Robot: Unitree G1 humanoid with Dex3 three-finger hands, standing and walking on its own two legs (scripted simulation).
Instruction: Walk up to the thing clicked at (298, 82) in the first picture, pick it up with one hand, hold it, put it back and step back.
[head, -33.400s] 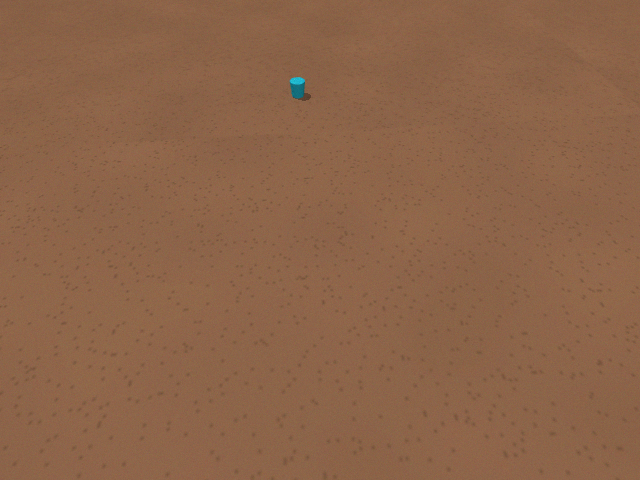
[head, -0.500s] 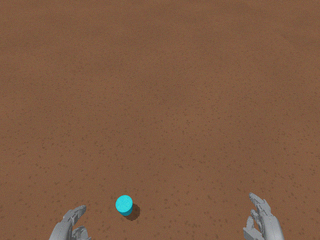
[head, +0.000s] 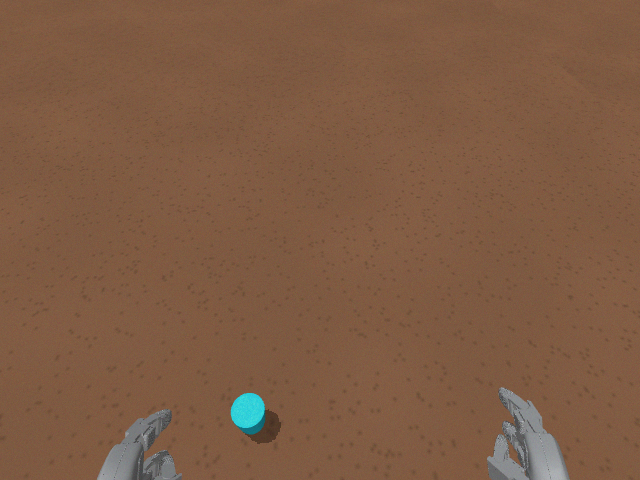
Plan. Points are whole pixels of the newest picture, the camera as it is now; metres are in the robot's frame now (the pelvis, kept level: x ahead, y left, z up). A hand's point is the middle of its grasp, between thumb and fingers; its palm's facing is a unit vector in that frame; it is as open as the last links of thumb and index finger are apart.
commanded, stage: home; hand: left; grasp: from above
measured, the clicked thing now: (250, 415) +0.43 +0.20 -0.67
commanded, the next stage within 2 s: stand in 0.34 s
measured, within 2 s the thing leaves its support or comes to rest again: neither
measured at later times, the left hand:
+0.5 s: hand out of the picture +0.16 +0.19 -0.06, palm faces +0.02 -0.96 -0.27, open 7.4 cm
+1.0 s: hand out of the picture +0.02 +0.24 -0.11, palm faces +0.04 -0.95 -0.32, open 7.4 cm
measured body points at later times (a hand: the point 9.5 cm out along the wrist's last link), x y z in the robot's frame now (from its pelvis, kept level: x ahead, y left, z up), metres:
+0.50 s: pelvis -0.01 +0.00 +0.00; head +0.01 +0.01 +0.45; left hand +0.16 +0.24 -0.04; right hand +0.15 -0.24 -0.08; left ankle +0.00 +0.13 -0.68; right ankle +0.00 -0.14 -0.68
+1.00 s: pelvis +0.00 +0.01 +0.06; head +0.00 +0.01 +0.51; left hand +0.02 +0.29 -0.09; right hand +0.07 -0.27 -0.08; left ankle +0.00 +0.13 -0.68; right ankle +0.00 -0.14 -0.68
